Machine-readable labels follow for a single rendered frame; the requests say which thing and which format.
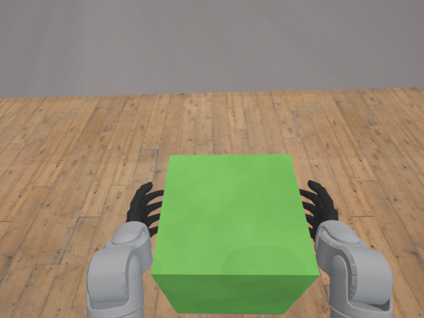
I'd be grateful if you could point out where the robot right hand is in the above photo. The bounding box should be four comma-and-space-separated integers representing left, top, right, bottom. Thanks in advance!
299, 180, 339, 242

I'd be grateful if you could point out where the carton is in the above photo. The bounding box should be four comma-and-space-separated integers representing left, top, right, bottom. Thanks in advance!
151, 154, 320, 315

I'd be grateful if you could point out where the left robot forearm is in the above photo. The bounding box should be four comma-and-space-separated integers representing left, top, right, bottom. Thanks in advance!
86, 221, 153, 318

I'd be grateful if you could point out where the right robot forearm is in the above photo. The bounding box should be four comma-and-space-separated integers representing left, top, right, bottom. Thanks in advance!
314, 220, 394, 318

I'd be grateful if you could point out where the robot left hand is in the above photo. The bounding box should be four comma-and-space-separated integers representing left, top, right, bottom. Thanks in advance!
126, 182, 164, 238

